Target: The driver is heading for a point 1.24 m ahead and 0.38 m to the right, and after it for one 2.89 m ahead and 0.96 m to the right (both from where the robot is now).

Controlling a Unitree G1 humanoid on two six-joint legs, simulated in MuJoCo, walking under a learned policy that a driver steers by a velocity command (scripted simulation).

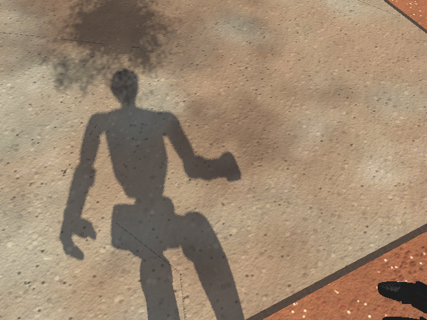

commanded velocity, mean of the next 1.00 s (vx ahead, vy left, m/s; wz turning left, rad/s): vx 0.49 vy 0.00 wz -0.36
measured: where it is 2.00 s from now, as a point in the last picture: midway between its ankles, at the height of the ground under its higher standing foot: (277, 229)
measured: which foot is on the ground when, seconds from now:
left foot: down 0.00-0.54, up 0.56-0.96, down 0.98-1.00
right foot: up 0.00-0.50, down 0.52-0.98, up 1.00-1.00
